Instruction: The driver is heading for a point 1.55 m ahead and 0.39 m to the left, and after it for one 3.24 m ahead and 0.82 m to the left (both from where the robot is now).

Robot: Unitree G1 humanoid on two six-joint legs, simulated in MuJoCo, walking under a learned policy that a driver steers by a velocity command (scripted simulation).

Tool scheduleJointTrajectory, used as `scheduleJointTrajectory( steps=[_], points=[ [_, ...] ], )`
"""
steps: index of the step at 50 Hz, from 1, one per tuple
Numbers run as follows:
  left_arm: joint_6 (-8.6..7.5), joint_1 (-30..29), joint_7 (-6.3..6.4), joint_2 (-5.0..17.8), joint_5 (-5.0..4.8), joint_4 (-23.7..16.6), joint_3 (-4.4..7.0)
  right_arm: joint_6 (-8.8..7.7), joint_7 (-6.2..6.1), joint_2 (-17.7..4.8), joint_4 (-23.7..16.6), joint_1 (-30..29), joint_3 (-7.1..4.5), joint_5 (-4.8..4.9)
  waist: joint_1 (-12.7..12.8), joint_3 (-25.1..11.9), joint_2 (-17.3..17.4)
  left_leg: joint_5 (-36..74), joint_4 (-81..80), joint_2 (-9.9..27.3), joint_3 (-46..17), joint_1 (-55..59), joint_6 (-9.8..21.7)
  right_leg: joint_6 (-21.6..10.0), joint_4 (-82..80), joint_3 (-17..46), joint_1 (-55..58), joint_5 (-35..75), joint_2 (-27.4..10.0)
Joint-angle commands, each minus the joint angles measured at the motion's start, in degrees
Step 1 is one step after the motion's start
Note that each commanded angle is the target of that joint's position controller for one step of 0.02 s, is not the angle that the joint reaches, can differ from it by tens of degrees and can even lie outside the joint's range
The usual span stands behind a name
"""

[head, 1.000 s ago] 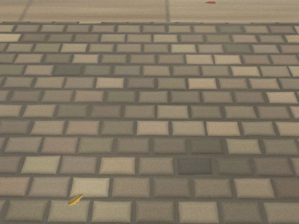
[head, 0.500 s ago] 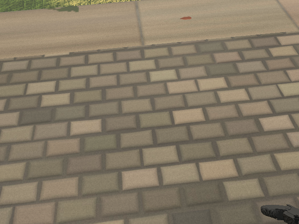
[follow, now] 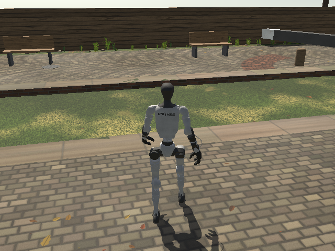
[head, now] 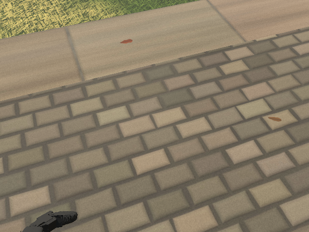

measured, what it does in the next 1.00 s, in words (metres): walks ahead, turning left: right foot, then left foot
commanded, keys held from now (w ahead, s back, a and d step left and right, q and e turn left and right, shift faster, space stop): w+q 0.76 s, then w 0.24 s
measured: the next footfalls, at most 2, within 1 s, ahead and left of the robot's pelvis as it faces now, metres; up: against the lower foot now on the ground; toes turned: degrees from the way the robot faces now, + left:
right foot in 0.08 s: +0.22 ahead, -0.13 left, +0.00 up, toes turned +1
left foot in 0.60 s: +0.46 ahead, +0.16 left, +0.00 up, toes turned +20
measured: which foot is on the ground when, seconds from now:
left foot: down 0.00-0.10, up 0.12-0.58, down 0.60-1.00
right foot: up 0.00-0.06, down 0.08-0.62, up 0.64-1.00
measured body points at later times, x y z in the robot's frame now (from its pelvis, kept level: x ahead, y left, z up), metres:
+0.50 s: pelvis +0.27 -0.02 +0.00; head +0.29 +0.00 +0.44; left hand +0.23 +0.27 -0.13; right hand +0.50 -0.22 -0.10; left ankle +0.41 +0.16 -0.70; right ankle +0.18 -0.14 -0.74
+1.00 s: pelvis +0.53 +0.10 +0.00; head +0.55 +0.12 +0.45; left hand +0.61 +0.41 -0.09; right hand +0.71 -0.13 -0.10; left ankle +0.43 +0.14 -0.74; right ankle +0.77 +0.03 -0.70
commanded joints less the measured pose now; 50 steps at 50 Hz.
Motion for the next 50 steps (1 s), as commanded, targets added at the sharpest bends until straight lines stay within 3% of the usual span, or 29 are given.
scheduleJointTrajectory(
  steps=[1,2,3,4,5,6,7,8,10,11,12,14,16,20,25,28,29,30,31,32,33,34,35,36,37,40,45,48,50],
  points=[
    [-1.5,-5.55,-0.7,5.02,-0.11,-5.7,1.4,0.4,-0.57,-10.42,-1.33,1.26,-2.47,0.33,2.21,2.34,6.69,24.85,0.11,16.88,-9.23,0.51,8.21,-1.86,-3.22,-0.75,1.84,-3.4,1.31],
    [-1.69,-2.61,-0.62,6.16,0.07,-5.08,2.0,0.67,-0.7,-11.03,-1.29,0.55,-2.6,0.4,4.43,0.73,7.04,31.93,3.67,16.4,-9.04,0.47,7.56,-2.77,-4.6,-1.54,6.97,-4.74,2.53],
    [-1.8,4.26,-0.26,8.1,0.35,-3.09,3.13,0.87,-0.8,-10.96,-1.46,-0.49,-2.46,0.5,8.38,-3.42,6.39,38.91,11.07,14.13,-7.33,-1.5,6.32,-4.25,-6.81,-2.65,17.39,-3.49,3.72],
    [-1.78,14.03,0.38,11.25,1.01,-0.83,4.4,0.71,-0.82,-9.21,-2.56,-1.46,-1.66,-0.15,12.8,-10.86,4.99,34.23,23.3,11.27,-5.59,-9.7,4.43,-6.8,-4.35,1.22,33.79,-1.78,-0.8],
    [-1.3,21.87,1.07,17.09,2.12,0.14,5.77,-0.18,-0.68,-3.22,-4.53,2.5,0.22,-1.15,13.27,-20.64,-7.05,9.2,45.09,3.34,-1.37,-30.89,0.42,-13.35,-3.61,21.71,56.97,-3.53,-16.25],
    [-0.81,23.21,0.96,14.31,1.47,0.92,5.06,-1.17,-0.47,-3.53,-3.82,4.67,0.43,0.06,13.08,-25.44,-13.54,-17.26,55.91,0.52,-6.92,-40.38,-0.31,-17.72,-11.07,37.9,58.93,-12.9,-21.86],
    [-0.72,20.01,1.05,10.42,1.03,1.01,3.83,-1.4,-0.36,-9.06,-4.31,0.14,-1.29,1.5,13.27,-15.54,-7.46,-14.23,59.98,3.92,-8.56,-44.79,-0.11,-14.89,-13.05,31.03,51.27,-17.44,-19.21],
    [-0.75,16.29,1.12,8.5,0.8,0.96,3.16,-1.36,-0.35,-9.2,-5.29,-3.59,-1.51,1.62,11.86,-9.37,-5.42,-9.04,58.69,6.41,-6.93,-44.9,-0.04,-12.83,-14.81,23.09,43.43,-16.54,-16.75],
    [-1.5,10.26,0.63,4.89,1.22,1.4,2.1,-0.07,-0.78,-7.55,-5.06,-5.45,-1.99,0.41,8.37,-2.23,-3.04,-2.02,53.71,9.36,-6.61,-40.35,-0.39,-10.01,-19.85,12.73,30.96,-10.63,-11.48],
    [-1.96,8.84,0.61,5.6,1.56,1.82,2.37,0.68,-0.7,-5.9,-4.86,-3.2,-1.79,0.58,6.47,-2.09,-5.58,0.11,53.19,10.01,-6.68,-37.03,-1.0,-10.48,-21.82,10.2,27.31,-8.59,-11.71],
    [-2.5,8.14,0.54,5.32,1.49,2.37,2.54,1.33,-0.68,-4.56,-4.54,-2.56,-1.59,0.59,5.88,-1.39,-4.65,0.89,52.71,10.37,-6.55,-35.87,-1.53,-10.95,-23.19,7.78,25.09,-5.34,-11.46],
    [-3.14,7.82,0.78,6.24,1.83,3.64,2.98,2.1,-0.81,-4.01,-5.36,-4.14,-1.79,0.55,5.19,-0.02,-2.64,4.3,50.83,10.5,-7.11,-37.53,-2.19,-11.1,-24.74,3.23,23.82,-1.2,-11.3],
    [-3.19,8.63,1.22,7.06,1.95,4.87,3.29,2.19,-0.65,-3.72,-6.61,-6.99,-1.8,0.24,5.67,0.99,-1.43,9.81,45.47,10.37,-7.62,-40.36,-2.53,-10.97,-24.99,-0.78,25.26,2.87,-11.08],
    [-2.57,10.25,2.05,9.18,1.54,6.46,3.76,1.57,0.95,-2.28,-8.94,-14.09,-1.06,0.04,8.18,2.54,-0.12,20.06,31.69,9.41,-3.57,-38.32,-1.7,-9.48,-25.77,-7.64,27.05,3.88,-9.96],
    [-0.64,14.61,2.37,11.34,0.12,9.19,4.6,1.7,2.55,-2.57,-13.49,-21.8,-0.82,0.07,10.48,4.71,0.37,15.78,23.71,8.34,-0.26,-41.27,0.98,-8.19,-22.27,-10.64,37.34,8.48,-13.11],
    [0.71,13.68,2.79,13.56,-0.45,9.22,5.22,2.14,3.03,-4.87,-14.67,-19.2,-2.04,-0.01,7.41,0.86,-2.24,6.99,23.02,3.7,4.5,-33.58,4.05,-6.25,-12.09,-13.05,40.66,32.39,-13.29],
    [1.25,13.06,2.98,14.13,-0.57,9.02,5.34,2.33,2.92,-6.66,-13.69,-13.8,-3.14,0.12,4.14,-2.45,-2.66,5.13,22.52,1.17,5.99,-26.32,5.52,-5.39,-3.77,-14.0,39.78,39.43,-12.47],
    [1.5,12.26,3.19,13.64,-0.73,8.7,4.99,2.48,2.27,-9.67,-11.35,-4.56,-4.98,0.27,-0.92,-7.23,-1.34,8.29,18.82,-1.27,5.83,-12.61,7.71,-3.45,8.59,-15.46,34.28,37.67,-10.18],
    [0.98,13.87,3.24,10.61,0.95,7.54,3.75,3.16,0.9,-15.2,-9.72,3.37,-6.89,0.49,-3.09,-12.56,7.12,9.73,17.47,7.2,-8.57,4.75,11.48,-0.61,27.04,-15.64,19.07,14.98,-7.03],
    [-0.83,16.93,2.55,3.81,1.78,4.22,1.55,2.54,0.84,-19.31,-11.66,-0.94,-7.02,0.7,3.7,-18.08,18.92,-1.33,7.87,20.5,-43.53,20.09,23.39,2.87,46.88,-7.46,-4.92,-32.74,6.66],
    [-3.13,11.58,1.54,9.2,-0.13,3.81,2.42,1.73,1.31,-14.29,-12.59,0.31,-5.49,0.17,-0.62,-21.31,10.65,-4.77,2.64,21.77,-47.22,21.02,22.4,1.38,49.91,4.36,-10.49,-32.76,4.27],
    [-4.13,7.38,1.08,10.21,-1.88,2.25,2.62,0.97,1.32,-11.28,-12.2,-1.05,-4.68,-0.29,-0.43,-13.74,8.35,-1.97,2.82,19.92,-38.48,15.54,19.77,-0.12,47.8,3.79,-13.44,-28.39,1.77],
    [-4.54,6.98,1.4,9.27,-1.07,2.45,2.38,0.47,1.38,-9.89,-12.31,-4.38,-4.22,-0.2,2.56,-8.02,2.76,4.54,2.95,17.07,-31.27,6.5,17.44,-0.6,41.65,3.57,-11.29,-23.91,-0.9],
    [-4.32,6.9,1.87,9.85,0.6,3.09,2.83,0.28,1.15,-7.82,-12.96,-7.86,-3.65,-0.35,4.53,-5.97,2.4,10.68,2.58,15.03,-26.39,-0.03,15.96,-0.3,36.2,3.5,-7.4,-21.35,-2.68],
    [-3.64,7.94,1.82,10.05,1.13,3.46,3.11,0.29,0.86,-6.97,-14.03,-9.84,-3.19,-0.93,6.25,-4.68,3.34,14.97,1.32,13.55,-23.91,-4.73,15.64,0.08,34.16,3.66,-3.82,-19.56,-3.42],
    [-1.84,9.08,1.73,8.0,1.72,3.69,2.74,-0.07,0.08,-7.87,-13.93,-9.69,-3.34,-0.84,7.49,-3.71,3.57,23.62,-0.93,12.29,-18.55,-10.93,16.16,2.73,27.36,1.77,-1.06,-15.39,-3.21],
    [-1.79,-0.3,1.15,5.06,1.39,1.68,1.25,0.01,-0.98,-8.57,-11.35,-5.83,-3.27,-0.52,3.5,-0.99,5.6,19.21,-1.9,8.08,-10.76,-14.14,11.66,4.01,6.76,-0.05,2.34,4.56,-1.02],
    [-2.26,-4.76,0.47,5.74,0.56,0.45,1.19,-0.02,-0.81,-9.19,-9.46,-2.82,-3.3,-0.3,1.42,0.79,6.21,13.7,-1.76,10.2,-12.74,-11.71,11.23,3.04,1.08,0.12,2.88,8.22,0.05],
    [-2.64,-6.6,0.0,6.61,0.55,-0.41,1.36,0.21,-0.83,-9.13,-8.32,-1.28,-3.31,-0.16,0.94,1.62,6.24,14.71,0.54,12.34,-14.6,-6.58,11.07,1.63,-1.49,0.66,0.28,5.24,0.27]
  ],
)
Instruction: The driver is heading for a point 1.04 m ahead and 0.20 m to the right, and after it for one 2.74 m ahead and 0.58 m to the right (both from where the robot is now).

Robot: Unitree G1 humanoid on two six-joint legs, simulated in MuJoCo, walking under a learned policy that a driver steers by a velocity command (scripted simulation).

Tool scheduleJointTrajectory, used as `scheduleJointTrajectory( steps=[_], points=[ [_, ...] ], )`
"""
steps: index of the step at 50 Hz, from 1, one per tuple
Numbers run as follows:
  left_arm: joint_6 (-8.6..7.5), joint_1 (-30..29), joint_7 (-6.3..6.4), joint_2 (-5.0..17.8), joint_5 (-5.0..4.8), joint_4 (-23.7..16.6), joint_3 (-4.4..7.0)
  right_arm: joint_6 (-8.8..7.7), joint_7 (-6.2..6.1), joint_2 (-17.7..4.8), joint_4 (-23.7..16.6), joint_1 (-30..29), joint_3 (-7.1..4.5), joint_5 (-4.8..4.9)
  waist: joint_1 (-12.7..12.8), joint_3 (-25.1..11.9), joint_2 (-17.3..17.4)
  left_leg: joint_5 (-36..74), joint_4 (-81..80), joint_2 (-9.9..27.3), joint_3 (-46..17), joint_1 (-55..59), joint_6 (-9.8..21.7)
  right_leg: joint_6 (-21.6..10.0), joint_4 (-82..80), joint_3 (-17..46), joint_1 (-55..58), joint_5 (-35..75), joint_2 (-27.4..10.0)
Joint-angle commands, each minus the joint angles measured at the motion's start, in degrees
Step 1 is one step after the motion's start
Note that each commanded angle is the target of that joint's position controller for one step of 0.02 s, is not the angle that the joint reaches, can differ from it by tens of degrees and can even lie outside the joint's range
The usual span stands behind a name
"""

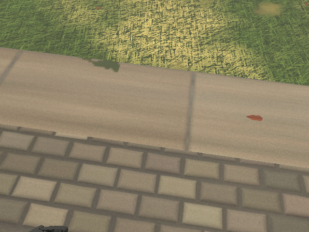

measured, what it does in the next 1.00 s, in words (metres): walks ahead: right foot, then left foot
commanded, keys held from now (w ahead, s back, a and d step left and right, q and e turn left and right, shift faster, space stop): w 0.52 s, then w+e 0.48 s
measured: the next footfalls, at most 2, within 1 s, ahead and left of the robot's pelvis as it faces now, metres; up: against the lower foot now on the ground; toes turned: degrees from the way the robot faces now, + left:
right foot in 0.12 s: +0.25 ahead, -0.14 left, +0.00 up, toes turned +1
left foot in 0.64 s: +0.54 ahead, +0.11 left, +0.00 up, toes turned +1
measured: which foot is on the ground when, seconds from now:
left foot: down 0.00-0.14, up 0.16-0.62, down 0.64-1.00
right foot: up 0.00-0.10, down 0.12-0.66, up 0.68-1.00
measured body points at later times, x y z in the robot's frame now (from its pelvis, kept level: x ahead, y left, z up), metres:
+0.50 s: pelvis +0.28 -0.04 +0.00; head +0.31 -0.05 +0.45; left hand +0.28 +0.23 -0.12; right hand +0.49 -0.28 -0.09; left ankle +0.46 +0.13 -0.69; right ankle +0.21 -0.14 -0.74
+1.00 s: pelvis +0.55 +0.00 +0.00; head +0.57 -0.01 +0.45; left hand +0.76 +0.23 -0.10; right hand +0.54 -0.29 -0.13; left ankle +0.50 +0.11 -0.74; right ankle +0.69 -0.19 -0.69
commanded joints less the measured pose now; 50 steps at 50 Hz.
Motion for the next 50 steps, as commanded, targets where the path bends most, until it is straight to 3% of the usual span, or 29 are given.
scheduleJointTrajectory(
  steps=[1,4,5,6,7,8,9,10,11,12,13,16,19,23,26,28,30,31,32,33,34,35,37,38,40,43,47,50],
  points=[
    [-1.51,-7.44,-0.71,5.39,-0.2,-5.74,1.14,-0.2,-0.38,-9.53,-0.76,3.68,-2.61,0.18,-1.23,1.32,6.95,14.99,-2.6,17.08,-9.34,0.46,7.66,-1.94,-3.49,-0.9,1.21,-1.72,1.39],
    [-1.95,-3.1,-0.97,6.88,-0.21,-4.95,1.79,0.54,-0.71,-10.14,-0.14,3.03,-2.89,0.11,1.71,-0.16,8.8,27.02,2.58,18.1,-10.08,4.5,5.97,-4.76,-5.57,-2.55,6.48,-8.64,3.01],
    [-2.07,2.85,-0.71,8.25,-0.06,-3.15,2.68,0.77,-0.74,-9.64,-0.34,2.02,-2.62,0.05,5.0,-3.82,8.23,35.79,9.12,15.59,-7.99,3.96,4.75,-6.37,-7.37,-4.16,14.99,-7.6,4.52],
    [-2.17,11.54,-0.42,10.71,0.56,-1.4,3.55,0.83,-0.73,-7.77,-1.18,1.55,-1.73,-0.47,8.91,-11.45,6.38,33.89,21.12,12.6,-5.45,-1.9,2.93,-9.52,-4.86,0.1,29.69,-5.14,-0.18],
    [-1.93,19.28,-0.23,15.52,1.17,-0.31,4.79,0.1,-0.64,-3.99,-2.03,7.31,-0.46,-0.62,8.85,-20.62,-4.85,14.12,41.74,4.49,-0.95,-21.11,-1.43,-17.34,-4.8,20.41,51.79,-9.7,-12.6],
    [-1.4,22.22,-0.74,13.11,-0.25,1.78,4.36,-0.64,-0.5,-3.61,-1.69,8.9,-0.04,0.23,9.11,-22.96,-14.43,-17.45,53.18,0.46,-2.41,-34.38,-3.12,-21.4,-13.88,39.09,57.87,-22.94,-18.16],
    [-1.19,19.06,-0.68,9.39,-1.19,1.23,3.14,-1.11,-0.26,-8.6,-2.4,3.87,-1.16,1.21,9.98,-14.2,-7.43,-15.31,57.27,4.31,-4.51,-40.29,-2.63,-18.69,-16.06,35.4,51.94,-31.91,-16.71],
    [-0.71,14.93,-0.39,7.84,-0.63,0.34,2.55,-1.37,-0.12,-8.99,-3.7,-1.16,-1.18,1.34,9.18,-7.97,-3.24,-10.26,56.1,7.36,-1.88,-40.87,-2.29,-16.52,-17.11,27.65,44.07,-30.51,-14.52],
    [-0.46,11.9,-0.42,6.75,0.07,0.1,2.01,-1.5,-0.06,-8.35,-4.31,-3.89,-1.16,0.49,7.7,-3.1,-0.47,-6.39,52.25,9.44,-0.31,-39.64,-2.44,-15.84,-19.09,22.26,36.23,-24.92,-12.07],
    [-0.62,10.17,-0.39,5.44,0.59,-0.11,1.5,-1.32,-0.07,-7.95,-4.16,-3.83,-1.48,-0.21,6.03,-1.85,-0.98,-3.55,48.68,11.33,-0.3,-36.85,-2.61,-15.21,-20.37,18.69,31.82,-19.78,-10.23],
    [-0.71,9.47,-0.39,5.2,0.83,-0.05,1.32,-1.03,0.02,-6.88,-3.74,-2.48,-1.38,-0.21,4.86,-1.72,-2.18,-2.06,46.9,12.06,0.04,-34.02,-2.98,-15.06,-21.63,16.17,29.06,-16.04,-8.87],
    [-1.17,10.18,-0.13,6.82,0.09,1.18,1.7,-0.38,-0.15,-4.59,-3.75,-2.58,-0.82,-0.47,4.0,-1.34,-2.37,1.21,40.94,12.95,1.77,-33.64,-4.67,-16.31,-24.31,10.23,26.38,-6.99,-7.89],
    [-0.77,11.72,0.44,8.32,-0.2,2.38,2.1,-0.69,-0.06,-3.49,-5.13,-8.03,-0.25,-0.69,5.43,-0.42,-1.03,10.6,30.0,13.03,2.76,-34.54,-5.72,-15.48,-25.4,5.31,27.04,-2.06,-6.48],
    [-0.07,15.99,0.82,9.32,-0.91,4.54,2.19,-1.46,0.83,-2.26,-6.85,-15.76,0.38,-0.16,8.5,0.82,-0.77,20.45,17.5,10.72,4.86,-30.71,-5.68,-13.86,-25.21,1.61,28.24,-2.1,-5.38],
    [0.86,18.75,0.96,9.6,-1.13,6.33,2.27,-1.84,1.69,-2.76,-8.42,-19.83,0.33,0.27,9.37,2.03,-0.9,19.31,13.42,9.89,4.51,-31.92,-4.57,-13.5,-23.19,2.59,33.63,-1.33,-7.92],
    [1.63,19.59,1.25,9.95,-1.37,7.21,2.48,-2.25,2.2,-3.69,-9.33,-20.85,0.02,0.16,8.46,2.28,-1.11,15.25,11.07,9.31,3.77,-31.07,-3.35,-12.7,-20.28,4.56,36.63,1.48,-9.52],
    [2.2,18.19,1.56,11.23,-1.39,7.18,2.89,-2.66,2.17,-5.73,-8.23,-15.94,-0.9,-0.06,4.89,-0.4,-2.18,11.56,9.03,7.41,4.89,-22.84,-1.92,-11.55,-14.47,5.17,37.19,10.92,-9.25],
    [2.37,17.2,1.61,10.74,-1.24,6.9,2.61,-2.77,1.76,-7.99,-5.99,-8.34,-2.13,-0.27,0.82,-5.23,-1.41,12.72,7.6,6.58,5.93,-11.36,-0.41,-10.13,-6.27,3.44,34.63,16.13,-6.55],
    [2.16,16.47,1.58,8.02,-0.27,5.5,1.5,-2.72,1.12,-11.43,-4.04,1.7,-3.34,-1.16,-3.47,-13.75,1.16,14.81,11.21,13.34,0.04,6.2,2.65,-8.1,7.98,1.55,24.87,7.69,-3.35],
    [1.11,23.79,1.33,1.18,-0.18,4.32,-0.57,-2.09,0.73,-16.86,-2.97,6.89,-4.66,-1.83,-1.62,-23.15,15.36,7.62,9.06,28.65,-23.68,28.44,10.9,-3.8,29.97,-2.79,2.29,-21.37,5.68],
    [0.26,22.87,1.08,4.79,-1.4,5.47,0.16,-1.68,0.71,-11.7,-2.7,7.89,-3.44,-1.21,-3.03,-25.84,16.58,-0.53,2.53,30.66,-34.31,27.62,12.47,-3.53,38.66,3.86,-4.27,-38.17,5.69],
    [0.02,17.97,0.98,9.2,-2.75,4.06,1.59,-1.63,0.52,-8.88,-2.82,3.94,-2.4,-0.91,-2.85,-15.46,12.43,-2.79,0.8,28.58,-25.89,19.94,9.68,-3.85,41.48,4.13,-8.48,-34.9,2.71],
    [0.49,12.86,1.27,8.06,-1.93,2.87,1.82,-1.88,0.58,-5.51,-2.71,-3.1,-1.34,-1.0,0.29,-5.7,8.05,2.13,-3.41,24.08,-13.61,5.01,7.13,-3.59,37.07,2.09,-6.35,-26.71,-1.43],
    [1.33,13.78,1.42,7.27,-1.6,3.25,2.16,-2.42,0.7,-4.16,-2.57,-5.37,-0.98,-1.3,2.31,-3.75,9.03,5.01,-5.68,22.31,-9.07,0.0,6.25,-3.42,34.82,2.57,-3.09,-24.08,-2.94],
    [2.9,15.56,1.43,4.39,-1.7,3.59,1.85,-3.23,0.88,-4.17,-1.74,-7.45,-1.28,-1.43,4.33,-2.06,8.66,9.44,-9.03,21.67,-3.75,-5.41,6.51,-2.75,33.27,2.24,0.4,-21.73,-3.6],
    [3.99,12.8,1.5,3.56,-1.26,1.77,1.97,-3.81,0.46,-5.87,-0.15,-7.54,-2.01,-1.72,4.99,-0.03,6.53,15.13,-11.03,21.78,2.75,-5.99,6.96,-1.83,28.4,2.99,-2.95,-15.48,-4.02],
    [3.35,6.72,0.04,2.41,-1.05,-0.19,1.5,-3.24,-0.39,-7.7,1.37,-6.49,-2.52,-1.53,3.19,1.31,5.39,17.97,-11.51,19.72,11.17,-4.19,5.25,-2.15,14.57,0.07,-1.85,-3.41,-3.13],
    [3.25,0.62,-1.0,1.86,-0.94,-2.71,1.04,-2.42,-0.73,-9.25,2.88,-3.55,-3.06,-0.83,0.75,3.05,4.27,18.29,-11.08,21.13,13.83,-0.07,4.74,-3.19,7.82,-2.7,-2.14,-2.08,-2.43]
  ],
)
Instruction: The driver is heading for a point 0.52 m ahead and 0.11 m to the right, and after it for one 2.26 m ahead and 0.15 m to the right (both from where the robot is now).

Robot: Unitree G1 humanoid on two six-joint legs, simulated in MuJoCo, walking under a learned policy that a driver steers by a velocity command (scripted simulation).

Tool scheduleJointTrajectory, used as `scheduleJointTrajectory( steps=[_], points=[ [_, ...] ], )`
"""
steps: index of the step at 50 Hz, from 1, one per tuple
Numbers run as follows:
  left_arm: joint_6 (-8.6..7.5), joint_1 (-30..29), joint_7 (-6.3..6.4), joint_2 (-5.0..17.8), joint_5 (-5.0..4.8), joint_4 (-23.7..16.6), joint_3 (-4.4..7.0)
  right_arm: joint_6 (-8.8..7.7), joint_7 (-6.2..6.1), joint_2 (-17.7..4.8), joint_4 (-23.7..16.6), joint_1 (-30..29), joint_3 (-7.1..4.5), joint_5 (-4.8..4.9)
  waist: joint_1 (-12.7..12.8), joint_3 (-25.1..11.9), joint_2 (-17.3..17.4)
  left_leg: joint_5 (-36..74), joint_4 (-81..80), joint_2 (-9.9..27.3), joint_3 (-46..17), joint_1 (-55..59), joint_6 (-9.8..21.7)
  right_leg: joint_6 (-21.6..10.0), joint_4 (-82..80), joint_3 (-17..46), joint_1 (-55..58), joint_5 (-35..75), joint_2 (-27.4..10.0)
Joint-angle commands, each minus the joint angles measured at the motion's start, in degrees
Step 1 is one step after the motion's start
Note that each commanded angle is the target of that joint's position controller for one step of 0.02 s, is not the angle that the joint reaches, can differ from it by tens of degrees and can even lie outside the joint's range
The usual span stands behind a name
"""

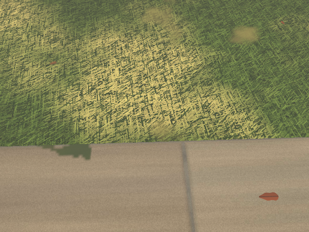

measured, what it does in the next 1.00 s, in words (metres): walks ahead: right foot, then left foot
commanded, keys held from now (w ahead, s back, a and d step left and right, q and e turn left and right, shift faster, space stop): w+e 0.40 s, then w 0.08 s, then no key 0.04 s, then q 0.48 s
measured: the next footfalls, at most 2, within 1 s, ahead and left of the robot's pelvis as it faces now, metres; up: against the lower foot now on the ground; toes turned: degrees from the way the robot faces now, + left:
right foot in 0.16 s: +0.25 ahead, -0.14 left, +0.00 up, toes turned -9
left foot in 0.60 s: +0.59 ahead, +0.00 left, +0.00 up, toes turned -16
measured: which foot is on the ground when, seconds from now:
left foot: down 0.00-0.16, up 0.18-0.58, down 0.60-1.00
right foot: up 0.00-0.14, down 0.16-0.64, up 0.66-0.98, down 1.00-1.00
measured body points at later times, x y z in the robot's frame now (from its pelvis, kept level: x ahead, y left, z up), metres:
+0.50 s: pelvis +0.29 -0.07 +0.00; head +0.31 -0.08 +0.45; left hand +0.39 +0.16 -0.13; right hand +0.41 -0.33 -0.11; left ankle +0.49 +0.07 -0.69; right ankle +0.21 -0.13 -0.74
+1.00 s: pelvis +0.47 -0.09 +0.00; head +0.50 -0.10 +0.44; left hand +0.66 +0.15 -0.10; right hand +0.55 -0.39 -0.10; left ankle +0.55 +0.01 -0.74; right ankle +0.47 -0.20 -0.74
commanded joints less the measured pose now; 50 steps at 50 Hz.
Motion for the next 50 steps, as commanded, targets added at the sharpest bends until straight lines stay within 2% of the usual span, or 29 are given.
scheduleJointTrajectory(
  steps=[1,5,7,8,9,10,11,12,13,14,15,16,18,19,22,24,28,30,31,32,33,34,35,37,38,40,43,48,50],
  points=[
    [-0.57,-5.81,-1.13,1.46,0.05,-5.51,-0.19,-0.1,-0.5,-9.88,-2.94,-1.95,-2.38,0.83,-0.22,3.7,4.04,17.36,-5.35,17.01,-3.21,-1.64,8.01,-1.18,-5.6,-2.03,0.99,1.8,0.02],
    [-0.21,-6.26,-1.97,3.61,0.13,-7.9,0.78,1.71,-0.71,-12.21,-2.12,-1.77,-3.24,2.02,1.67,2.05,5.99,37.35,3.53,18.53,-0.63,5.39,5.88,-4.63,-8.23,-6.35,4.6,-8.26,3.67],
    [0.08,4.54,-1.69,7.07,-0.15,-5.79,2.98,2.72,-0.98,-12.98,-2.56,-3.45,-3.37,2.5,8.37,-4.41,6.42,51.23,19.98,16.48,1.78,3.35,3.71,-7.68,-10.76,-9.51,19.71,-10.09,8.79],
    [0.44,14.55,-0.77,11.2,-0.31,-3.03,5.17,2.65,-1.19,-11.58,-2.97,-2.88,-2.7,1.95,12.82,-9.68,3.73,42.98,34.82,14.03,2.45,-6.38,1.23,-10.1,-13.06,-5.9,36.35,-7.74,9.21],
    [0.63,16.36,0.3,18.44,-0.87,-2.52,6.7,1.64,-0.78,-4.19,-5.96,1.04,-0.4,-0.63,8.48,-13.07,-11.42,-1.72,56.41,5.15,1.45,-31.78,-2.92,-18.91,-16.23,22.25,55.19,-12.71,-5.5],
    [-0.52,16.44,-0.21,17.06,-0.29,-5.05,5.63,-0.73,-0.07,-4.31,-6.96,-0.55,0.44,0.38,8.93,-22.75,-9.14,-21.91,66.2,-1.39,-13.55,-41.85,-3.06,-25.49,-26.51,46.64,62.33,-21.91,-12.94],
    [-1.45,15.28,-0.61,12.52,0.1,-4.6,4.3,-2.16,0.61,-8.45,-8.52,-7.38,-0.68,2.92,10.96,-16.68,-3.73,-17.22,67.09,1.94,-17.05,-47.74,-1.56,-21.73,-28.94,39.94,59.41,-20.12,-11.72],
    [-1.98,12.8,-0.61,10.72,-0.03,-4.57,3.78,-3.0,0.63,-8.12,-9.05,-9.02,-0.44,3.06,9.33,-10.75,-2.27,-12.26,63.15,4.38,-16.44,-47.89,-0.36,-19.52,-28.49,31.87,52.0,-16.18,-9.34],
    [-2.08,8.51,-0.45,8.74,-0.1,-5.25,3.18,-3.26,0.14,-8.03,-8.17,-8.83,-0.63,1.61,6.66,-7.15,1.02,-8.42,57.93,6.65,-16.52,-44.36,-0.37,-17.47,-28.44,25.76,43.78,-10.77,-6.82],
    [-2.05,5.52,-0.19,6.78,0.36,-6.27,2.48,-2.84,-0.08,-8.68,-7.7,-8.16,-1.13,0.68,4.51,-5.33,0.51,-5.78,54.04,7.97,-16.76,-39.95,-0.69,-16.57,-29.43,21.57,37.37,-5.41,-4.86],
    [-4.74,10.52,-0.14,-0.19,5.5,-2.08,-0.77,-2.38,1.17,-0.94,-7.23,-3.42,2.58,-8.68,2.69,-5.78,-4.28,-1.87,53.48,8.55,-19.22,-35.87,-0.14,-13.88,-30.25,17.45,32.1,-15.68,-1.6],
    [-5.61,10.09,-0.5,0.38,5.31,-2.67,-0.54,-1.44,1.58,-0.8,-6.91,-3.74,2.32,-8.02,2.78,-2.36,-3.18,-0.85,51.99,7.68,-18.03,-36.59,-0.64,-14.21,-32.29,17.21,28.61,-17.6,-1.01],
    [-6.94,7.41,-1.5,4.56,4.97,-4.33,0.2,-0.18,1.83,-4.24,-7.75,-5.96,2.3,-4.71,2.83,-2.25,-1.26,3.96,48.73,6.87,-15.84,-37.47,-2.42,-14.77,-32.74,14.8,24.53,-15.68,0.02],
    [-7.36,7.26,-2.21,5.8,5.18,-4.62,0.28,0.12,1.56,-4.83,-8.21,-7.43,2.55,-3.95,3.03,-1.92,-0.43,6.34,45.29,6.99,-15.2,-36.47,-3.48,-15.09,-32.53,13.71,21.97,-12.6,0.15],
    [-7.21,10.8,-4.06,6.97,4.9,-3.65,0.44,1.5,1.56,-2.05,-9.67,-13.38,4.71,-3.93,5.49,-0.14,-0.12,11.67,30.85,7.1,-13.68,-34.12,-5.08,-15.82,-31.32,12.57,21.24,-5.92,-0.23],
    [-6.55,14.92,-5.13,8.02,4.92,-2.28,0.95,1.61,2.4,-2.33,-10.36,-16.3,5.42,-3.68,7.64,0.44,-0.49,14.29,25.03,6.0,-12.33,-32.97,-4.45,-16.45,-29.45,13.22,23.64,-3.28,-1.38],
    [-5.75,15.34,-4.09,9.11,4.06,-1.24,1.68,-0.27,2.78,-5.05,-10.81,-20.1,5.22,-1.96,7.67,-0.3,-0.88,20.74,15.92,3.13,-11.96,-32.74,-2.54,-12.72,-23.82,14.23,33.25,12.3,-3.13],
    [-5.57,12.52,-3.69,8.07,3.65,-1.56,1.11,-1.25,2.58,-7.05,-8.26,-15.18,4.54,-1.07,4.02,-3.49,0.39,31.11,11.9,1.53,-9.7,-21.74,1.37,-7.06,-18.66,10.57,32.91,22.88,0.3],
    [-5.45,11.96,-3.96,6.84,4.05,-2.31,0.62,-2.0,2.13,-9.99,-5.85,-8.03,3.45,-0.25,1.63,-9.16,2.05,41.07,13.91,1.71,-9.47,-7.41,5.02,-2.74,-12.99,6.75,29.09,27.28,5.03],
    [-5.78,22.07,-3.41,0.8,5.06,-2.39,-1.21,-2.03,2.13,-14.33,-4.93,-1.56,2.46,0.32,4.51,-25.16,12.98,59.25,17.5,15.86,-24.51,17.87,19.98,2.27,-0.46,4.11,18.68,7.23,10.58],
    [-5.43,22.41,-2.7,2.53,4.61,-1.91,-0.94,-0.8,2.47,-10.74,-4.01,4.51,2.77,-0.43,0.2,-31.57,15.01,57.02,14.3,24.32,-38.67,27.92,26.37,5.91,17.65,1.04,9.38,-34.09,14.88],
    [-4.32,14.47,-2.31,4.91,4.29,-4.77,-0.01,-0.72,1.97,-11.96,-2.11,9.11,1.63,-1.22,-2.72,-25.28,8.84,43.06,9.69,23.15,-40.21,21.84,22.03,4.88,25.27,2.74,4.07,-39.92,13.03],
    [-3.37,9.42,-1.21,4.87,4.73,-6.29,-0.04,-0.89,1.59,-13.03,-2.89,4.05,0.7,-0.71,-0.69,-14.51,6.3,29.26,6.33,20.41,-36.23,10.13,17.5,4.21,27.81,3.49,1.09,-36.75,8.55],
    [-2.89,10.57,0.9,5.52,7.09,-4.97,-0.21,-0.73,0.98,-6.39,-6.68,-7.15,2.29,-0.52,3.82,-9.72,6.48,28.47,1.84,16.72,-31.72,-4.54,17.14,4.19,20.52,3.92,5.86,-32.77,3.59],
    [-2.8,9.45,1.45,4.4,7.61,-5.48,-0.83,-1.03,0.77,-6.25,-7.34,-8.01,2.04,-0.77,4.76,-9.16,6.09,30.41,0.65,15.58,-30.34,-9.37,17.63,4.54,17.68,3.07,9.55,-33.22,2.33],
    [-2.03,12.52,1.46,3.79,6.26,-4.59,-1.24,-1.92,1.02,-8.88,-9.15,-11.14,0.41,-1.02,7.45,-9.05,4.62,24.21,-1.71,11.76,-25.79,-17.96,16.25,5.25,8.4,-0.35,19.15,-33.23,3.02],
    [-0.59,12.28,0.8,4.76,4.52,-3.5,-1.61,-2.41,2.15,-11.86,-11.17,-10.59,-1.8,-0.84,5.18,-7.19,6.42,13.98,-2.56,10.19,-26.35,-20.5,16.24,4.93,-0.32,-3.05,22.26,-26.77,6.32],
    [-1.66,9.94,1.43,7.23,2.79,-4.88,-1.24,-1.67,2.7,-9.35,-13.91,-10.81,-1.52,-1.08,4.82,-7.9,6.76,9.45,2.5,12.3,-33.94,-18.49,16.24,-1.1,-15.96,-1.82,25.76,-13.82,6.81],
    [-2.48,9.36,1.81,8.5,1.71,-6.61,-0.89,-1.18,3.02,-7.19,-12.97,-8.26,-0.59,-1.98,4.77,-8.85,6.53,9.39,6.01,10.59,-34.03,-19.58,13.21,-6.56,-23.33,-0.74,30.97,-5.1,4.49]
  ],
)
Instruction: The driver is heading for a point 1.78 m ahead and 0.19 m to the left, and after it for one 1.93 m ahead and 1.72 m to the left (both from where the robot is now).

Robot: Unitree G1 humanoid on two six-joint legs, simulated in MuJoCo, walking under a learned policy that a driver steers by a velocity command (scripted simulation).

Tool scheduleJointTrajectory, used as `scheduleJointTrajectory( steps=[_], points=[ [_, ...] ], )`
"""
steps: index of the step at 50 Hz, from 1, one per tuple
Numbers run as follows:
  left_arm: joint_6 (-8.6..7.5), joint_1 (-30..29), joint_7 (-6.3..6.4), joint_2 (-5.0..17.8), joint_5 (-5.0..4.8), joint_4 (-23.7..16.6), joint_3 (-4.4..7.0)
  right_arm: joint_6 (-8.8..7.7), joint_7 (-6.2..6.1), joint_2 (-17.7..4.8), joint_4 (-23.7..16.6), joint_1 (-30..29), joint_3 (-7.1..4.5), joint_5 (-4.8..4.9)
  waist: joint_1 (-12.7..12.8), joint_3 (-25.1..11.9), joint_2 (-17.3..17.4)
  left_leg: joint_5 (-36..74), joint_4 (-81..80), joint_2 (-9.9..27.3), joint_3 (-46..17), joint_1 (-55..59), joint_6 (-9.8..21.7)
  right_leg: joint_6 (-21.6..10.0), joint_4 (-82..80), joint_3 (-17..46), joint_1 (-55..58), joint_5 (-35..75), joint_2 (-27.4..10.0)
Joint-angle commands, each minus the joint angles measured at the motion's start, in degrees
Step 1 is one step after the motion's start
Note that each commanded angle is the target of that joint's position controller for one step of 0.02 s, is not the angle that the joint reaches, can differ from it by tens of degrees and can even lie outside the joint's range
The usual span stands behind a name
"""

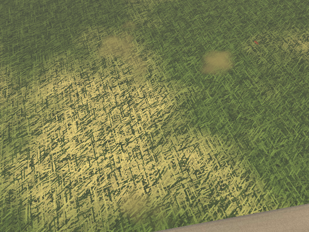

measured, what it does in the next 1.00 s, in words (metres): walks ahead: left foot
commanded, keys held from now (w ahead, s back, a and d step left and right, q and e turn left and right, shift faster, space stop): q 0.36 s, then no key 0.30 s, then e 0.02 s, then w+e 0.32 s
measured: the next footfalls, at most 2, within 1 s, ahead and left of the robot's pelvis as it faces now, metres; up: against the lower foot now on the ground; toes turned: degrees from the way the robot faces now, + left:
left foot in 0.50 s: +0.04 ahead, +0.15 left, +0.00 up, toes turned +19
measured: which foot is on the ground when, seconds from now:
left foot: down 0.00-0.02, up 0.04-0.48, down 0.50-1.00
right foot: down 0.00-0.52, up 0.54-1.00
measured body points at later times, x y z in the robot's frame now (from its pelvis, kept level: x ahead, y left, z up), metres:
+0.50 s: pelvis +0.04 +0.02 +0.01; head +0.07 +0.02 +0.46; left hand +0.05 +0.35 -0.08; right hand +0.26 -0.19 -0.10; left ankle +0.01 +0.14 -0.73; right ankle +0.02 -0.11 -0.74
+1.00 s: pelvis +0.11 +0.04 +0.01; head +0.13 +0.03 +0.46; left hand +0.16 +0.30 -0.11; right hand +0.21 -0.20 -0.12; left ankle +0.01 +0.14 -0.74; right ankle +0.21 -0.08 -0.70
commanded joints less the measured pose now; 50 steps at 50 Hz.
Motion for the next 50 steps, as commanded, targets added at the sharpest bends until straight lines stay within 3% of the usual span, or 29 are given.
scheduleJointTrajectory(
  steps=[1,2,3,4,5,6,7,10,12,15,19,23,25,26,27,28,29,30,31,32,33,35,36,37,38,39,42,46,50],
  points=[
    [-1.81,7.25,1.43,9.97,-1.15,-4.68,3.09,-0.2,0.43,-2.79,-5.05,-0.7,0.13,-0.65,5.02,-9.24,0.03,-6.64,1.98,10.48,-13.36,-3.69,7.48,-13.53,-11.98,8.68,16.07,13.54,-9.83],
    [-2.65,5.56,1.82,13.36,-0.42,-6.26,4.29,-0.47,0.22,-1.36,-6.89,-1.31,0.73,-1.51,4.39,-7.34,-10.43,-20.84,11.84,0.53,-1.75,-17.03,-0.15,-27.07,-17.11,25.95,21.6,23.32,-24.45],
    [-3.43,3.27,2.09,11.5,1.14,-6.53,4.08,-0.1,0.14,-4.91,-5.01,-1.24,-0.29,-2.88,4.17,-4.89,-4.69,-25.52,25.24,4.11,-1.22,-18.43,-2.98,-25.75,-19.5,24.59,19.17,23.31,-27.16],
    [-3.7,1.02,2.22,9.04,0.58,-7.36,3.69,0.49,-0.71,-6.74,-3.29,0.93,-0.95,-2.83,2.75,-5.62,-2.72,-23.68,31.91,5.37,-0.24,-15.88,-3.94,-20.72,-19.47,17.93,17.41,20.51,-22.82],
    [-3.88,-3.04,2.18,6.58,0.0,-8.54,2.91,0.81,-1.54,-7.88,-2.14,3.18,-1.64,-2.87,0.62,-4.63,-3.57,-21.38,36.33,5.51,0.86,-15.21,-5.18,-17.2,-19.46,12.91,15.74,20.08,-19.48],
    [-4.03,-4.65,2.26,5.28,-0.6,-9.32,2.43,1.13,-1.84,-7.19,-2.16,2.97,-1.6,-3.09,0.48,-4.06,-4.85,-18.97,39.2,5.16,1.46,-14.97,-6.33,-15.43,-19.16,8.91,15.27,22.6,-17.12],
    [-3.9,-5.21,2.62,5.87,-0.5,-10.09,2.8,1.37,-1.3,-6.01,-2.26,2.2,-1.14,-3.07,0.88,-4.33,-4.4,-17.66,43.33,5.08,3.56,-13.93,-7.09,-14.64,-18.62,5.31,14.58,26.36,-15.81],
    [-3.07,-1.62,3.06,8.7,0.26,-10.3,4.19,1.75,1.03,-3.46,-2.84,0.22,-0.25,-1.1,3.58,-4.23,-2.99,-12.26,39.35,6.41,6.47,-14.28,-8.96,-13.88,-17.35,-2.31,17.87,30.73,-12.87],
    [-2.49,3.38,3.0,9.88,0.32,-8.71,5.13,2.13,1.77,-2.47,-3.43,-2.04,0.19,-0.78,5.94,-3.59,-3.65,-11.63,31.82,7.94,7.46,-15.73,-9.52,-14.63,-16.55,-3.1,22.88,33.68,-14.53],
    [-1.89,7.09,2.24,10.59,0.92,-6.88,6.46,2.81,1.92,-2.77,-3.65,-2.42,0.53,-0.9,6.96,-2.74,-4.69,-13.46,22.98,9.9,7.29,-15.35,-7.6,-16.01,-15.87,-2.23,26.82,36.43,-19.29],
    [-2.19,2.28,1.84,11.05,1.9,-7.89,7.5,3.21,2.24,-4.33,-2.69,-1.53,0.22,-1.07,5.48,-2.81,-6.28,-12.8,16.76,9.35,8.26,-7.44,-4.37,-14.73,-16.8,-3.48,22.82,32.26,-20.55],
    [-1.83,-2.08,1.99,10.65,1.44,-7.31,7.74,2.31,2.13,-5.39,-2.2,-1.87,-0.54,0.26,3.38,-3.23,-5.38,-6.13,6.36,7.05,7.93,-0.34,-1.26,-10.52,-13.73,-4.91,19.98,21.09,-19.22],
    [-0.89,-2.2,1.16,8.18,0.86,-5.59,6.49,1.35,2.25,-6.12,-2.34,-1.54,-1.28,1.82,1.95,-4.85,-3.59,7.81,-2.22,4.6,8.7,10.86,2.31,-6.67,-9.53,-6.67,13.24,12.74,-16.02],
    [-0.42,0.73,0.62,4.72,1.0,-5.06,5.43,0.91,1.85,-8.67,-3.19,-0.25,-2.19,1.91,2.2,-8.59,1.36,23.28,-1.4,9.16,4.21,19.78,6.54,-2.2,-3.76,-11.1,8.62,5.27,-11.46],
    [-0.78,4.97,0.65,-0.33,1.16,-7.42,3.61,0.68,0.46,-14.69,-4.28,3.3,-3.6,2.87,3.35,-15.55,11.64,44.69,0.09,23.04,-12.89,33.49,19.3,3.65,6.62,-14.23,-3.11,-14.79,-3.86],
    [-1.58,1.3,0.56,3.01,1.97,-6.99,4.0,-0.36,-0.43,-14.13,-3.24,7.79,-4.22,0.96,-0.88,-11.57,7.24,36.17,-1.3,26.85,-17.75,33.77,21.23,4.88,14.74,-5.95,-12.42,-27.53,-2.62],
    [-1.89,-1.55,0.44,3.57,2.07,-6.53,3.95,-1.56,-1.23,-13.31,-2.14,7.41,-4.48,-0.07,-0.92,-6.83,7.44,28.73,-2.7,24.88,-13.87,29.08,18.13,4.84,19.87,-2.28,-16.43,-26.49,-4.33],
    [-1.86,-0.79,0.9,6.34,2.04,-4.76,4.83,-1.63,-1.28,-10.71,-2.41,5.25,-4.03,0.46,0.05,-5.83,7.63,26.46,-3.5,22.54,-10.35,25.61,15.71,5.42,24.36,-2.08,-16.13,-24.73,-5.0],
    [-1.82,0.93,1.13,7.26,2.05,-3.43,5.23,-1.37,-1.03,-8.02,-3.6,1.97,-2.96,1.76,2.08,-5.77,7.79,28.24,-3.98,21.56,-8.22,21.49,14.26,5.77,26.02,-1.13,-13.83,-22.87,-5.21],
    [-1.68,1.36,0.89,6.4,1.69,-2.74,4.79,-1.06,-0.76,-6.98,-4.37,-0.79,-2.63,2.42,3.74,-4.56,7.31,28.87,-4.67,20.45,-5.55,15.46,12.62,5.83,27.84,-0.72,-10.26,-20.03,-5.49],
    [-1.54,3.22,0.46,5.51,1.53,-1.91,4.5,-0.77,-0.48,-7.2,-5.56,-3.45,-2.42,2.2,5.76,-4.71,6.93,29.4,-5.41,19.19,-3.61,10.26,11.96,5.98,28.57,-1.02,-6.16,-15.55,-5.13],
    [-0.78,9.88,-2.08,3.55,0.99,2.45,3.89,-0.48,0.49,-4.76,-6.87,-8.04,-1.37,2.08,8.52,-4.32,4.75,19.45,-5.7,15.77,1.74,3.83,8.29,6.36,22.38,-1.83,0.56,-5.96,-6.14],
    [-0.25,9.33,-3.21,3.43,1.27,2.9,3.7,0.05,0.47,-6.88,-5.87,-4.23,-2.25,1.38,5.54,-1.8,5.49,6.69,-7.87,15.91,0.88,3.74,9.24,5.91,20.12,-3.82,-0.48,-5.28,-5.12],
    [0.0,5.55,-3.64,4.0,1.85,1.47,3.5,0.68,-0.2,-10.37,-3.92,2.65,-3.77,0.28,0.88,0.6,6.5,-8.09,-11.02,18.9,-3.38,8.43,12.08,4.35,20.22,-4.47,-7.21,-7.18,-4.14],
    [-0.2,2.49,-3.44,3.59,1.83,0.1,3.1,0.81,-1.09,-10.53,-2.39,6.91,-3.93,-0.48,-1.43,1.95,6.64,-17.66,-12.86,23.02,-8.92,14.91,13.26,2.5,19.62,-1.95,-15.01,-8.02,-5.19],
    [-0.71,0.28,-2.77,2.99,1.5,-0.5,2.77,0.5,-1.86,-8.2,-1.5,8.96,-3.18,-0.83,-2.5,2.61,6.38,-21.31,-13.74,25.87,-12.57,20.88,13.45,0.97,18.12,0.98,-21.38,-7.35,-6.31],
    [-1.45,-2.17,-1.3,1.83,2.21,-0.43,2.26,-0.49,-2.71,-2.8,-0.96,6.98,-0.8,-0.52,-1.82,1.59,6.19,-21.64,-16.11,26.62,-10.9,27.32,12.45,-1.37,16.3,2.85,-26.34,-4.1,-6.16],
    [-1.1,-0.66,-3.54,0.68,2.61,0.85,1.91,-0.26,-3.12,-4.38,-1.33,3.36,-0.33,-1.54,0.37,3.02,5.55,-16.82,-18.86,22.44,0.92,18.3,9.6,-2.47,13.81,-1.64,-16.41,0.93,-4.35],
    [-1.98,-1.74,-4.16,-0.33,1.84,0.37,1.38,-0.25,-3.17,-5.1,1.05,4.4,-0.12,-1.87,0.77,4.17,5.82,-14.35,-17.23,23.96,5.28,20.0,8.8,-3.19,8.92,-0.95,-13.75,1.68,-4.39]
  ],
)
